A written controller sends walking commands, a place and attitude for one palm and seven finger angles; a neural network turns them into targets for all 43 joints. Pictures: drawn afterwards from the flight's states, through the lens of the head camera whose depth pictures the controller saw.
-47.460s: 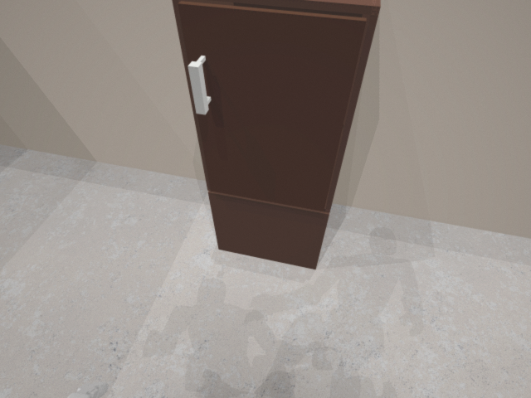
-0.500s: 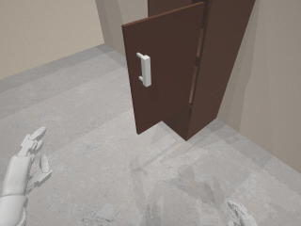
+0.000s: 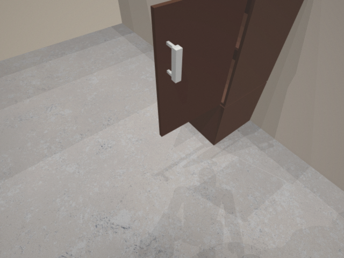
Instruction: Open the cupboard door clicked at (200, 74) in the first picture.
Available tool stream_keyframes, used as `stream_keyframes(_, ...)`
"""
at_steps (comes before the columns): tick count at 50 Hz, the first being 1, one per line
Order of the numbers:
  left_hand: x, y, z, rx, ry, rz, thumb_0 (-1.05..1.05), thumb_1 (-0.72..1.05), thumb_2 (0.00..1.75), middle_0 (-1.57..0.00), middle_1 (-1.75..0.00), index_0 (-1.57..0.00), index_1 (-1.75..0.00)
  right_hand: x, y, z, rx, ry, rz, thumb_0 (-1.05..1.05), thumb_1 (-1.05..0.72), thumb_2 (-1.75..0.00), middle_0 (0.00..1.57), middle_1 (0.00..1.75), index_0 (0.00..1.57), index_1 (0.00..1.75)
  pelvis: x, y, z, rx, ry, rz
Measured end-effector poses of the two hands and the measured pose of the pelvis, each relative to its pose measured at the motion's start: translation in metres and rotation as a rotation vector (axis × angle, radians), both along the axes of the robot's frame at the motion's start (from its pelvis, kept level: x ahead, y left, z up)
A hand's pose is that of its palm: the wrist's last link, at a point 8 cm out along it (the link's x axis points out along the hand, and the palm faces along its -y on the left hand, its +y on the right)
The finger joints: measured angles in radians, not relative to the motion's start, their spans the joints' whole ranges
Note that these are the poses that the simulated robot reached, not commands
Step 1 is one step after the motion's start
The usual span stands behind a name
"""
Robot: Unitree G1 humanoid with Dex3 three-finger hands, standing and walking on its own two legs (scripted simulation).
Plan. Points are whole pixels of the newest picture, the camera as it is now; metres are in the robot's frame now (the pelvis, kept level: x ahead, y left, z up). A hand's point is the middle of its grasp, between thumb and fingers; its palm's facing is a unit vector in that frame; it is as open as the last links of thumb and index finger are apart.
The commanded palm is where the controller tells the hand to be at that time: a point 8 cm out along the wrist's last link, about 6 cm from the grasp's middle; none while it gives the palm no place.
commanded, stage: let the arm hang, fingers relaxed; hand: left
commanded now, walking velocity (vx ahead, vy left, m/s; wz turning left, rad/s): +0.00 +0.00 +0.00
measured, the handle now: (172, 61) +0.69 +0.04 +0.07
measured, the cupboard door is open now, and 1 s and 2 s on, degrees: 88 88 88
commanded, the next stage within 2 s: look to check the result in 0.52 s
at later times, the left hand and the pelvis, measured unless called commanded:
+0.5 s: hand out of the picture +0.11 +0.21 -0.15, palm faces -0.03 -0.95 -0.32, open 7.4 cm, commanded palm none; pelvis +0.01 -0.01 +0.00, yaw -1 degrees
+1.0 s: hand out of the picture +0.10 +0.22 -0.15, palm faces -0.05 -0.94 -0.34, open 7.4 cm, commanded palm none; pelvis +0.04 -0.02 +0.01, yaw -1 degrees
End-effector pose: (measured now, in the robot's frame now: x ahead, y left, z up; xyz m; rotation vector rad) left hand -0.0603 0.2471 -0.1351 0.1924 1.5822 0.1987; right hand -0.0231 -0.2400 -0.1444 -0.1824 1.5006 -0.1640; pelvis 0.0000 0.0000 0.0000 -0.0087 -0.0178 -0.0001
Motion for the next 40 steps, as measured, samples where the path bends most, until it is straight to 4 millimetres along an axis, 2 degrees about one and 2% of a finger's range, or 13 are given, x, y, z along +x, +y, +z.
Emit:
stream_keyframes(4,0.017,0.010,0.003,0.029,-0.043,-0.018,0.01,0.92,0.90,-0.20,-0.30,-0.20,-0.30,0.005,0.001,-0.004,0.010,-0.024,-0.007,0.01,-0.91,-0.90,0.21,0.30,0.20,0.30,0.000,0.001,0.000,0.004,-0.001,-0.003)
stream_keyframes(10,0.066,0.017,0.007,0.057,-0.170,-0.059,0.01,0.91,0.90,-0.20,-0.30,-0.20,-0.30,0.032,-0.004,-0.005,0.012,-0.102,0.001,0.00,-0.91,-0.90,0.21,0.30,0.20,0.30,0.003,0.000,0.001,0.010,-0.006,-0.006)
stream_keyframes(17,0.125,0.015,0.014,0.065,-0.310,-0.112,0.01,0.91,0.90,-0.20,-0.30,-0.20,-0.30,0.069,-0.021,0.001,-0.011,-0.197,0.021,0.00,-0.91,-0.90,0.21,0.30,0.20,0.30,0.007,-0.005,0.002,0.012,-0.012,-0.008)
stream_keyframes(22,0.153,0.013,0.020,0.067,-0.368,-0.139,0.01,0.91,0.90,-0.20,-0.30,-0.20,-0.30,0.088,-0.036,0.008,-0.038,-0.237,0.035,0.00,-0.91,-0.90,0.21,0.30,0.20,0.30,0.012,-0.008,0.003,0.012,-0.013,-0.009)
stream_keyframes(29,0.169,0.014,0.023,0.077,-0.381,-0.154,0.01,0.90,0.90,-0.20,-0.30,-0.20,-0.30,0.102,-0.055,0.016,-0.073,-0.245,0.048,0.00,-0.91,-0.90,0.21,0.30,0.20,0.30,0.018,-0.013,0.005,0.013,-0.010,-0.009)
stream_keyframes(40,0.160,0.018,0.023,0.097,-0.308,-0.146,0.01,0.90,0.90,-0.20,-0.30,-0.20,-0.30,0.107,-0.067,0.017,-0.088,-0.210,0.053,0.00,-0.91,-0.90,0.21,0.30,0.20,0.30,0.029,-0.019,0.006,0.014,-0.006,-0.014)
